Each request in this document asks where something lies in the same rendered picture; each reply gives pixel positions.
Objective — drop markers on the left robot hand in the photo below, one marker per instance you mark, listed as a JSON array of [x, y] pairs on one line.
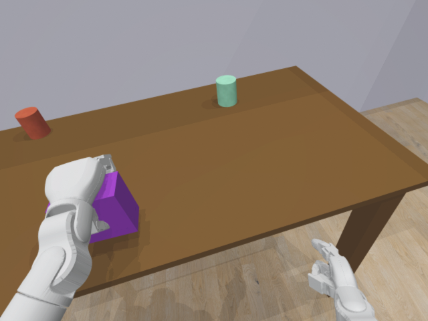
[[80, 179]]

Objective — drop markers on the right robot hand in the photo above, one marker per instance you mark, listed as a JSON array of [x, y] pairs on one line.
[[325, 278]]

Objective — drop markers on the right robot forearm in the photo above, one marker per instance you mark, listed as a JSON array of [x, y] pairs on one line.
[[352, 305]]

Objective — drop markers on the table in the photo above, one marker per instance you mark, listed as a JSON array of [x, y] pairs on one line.
[[209, 178]]

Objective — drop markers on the sponge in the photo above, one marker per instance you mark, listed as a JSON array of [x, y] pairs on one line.
[[115, 205]]

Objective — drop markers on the left robot forearm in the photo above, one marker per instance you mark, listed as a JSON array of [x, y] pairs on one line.
[[62, 265]]

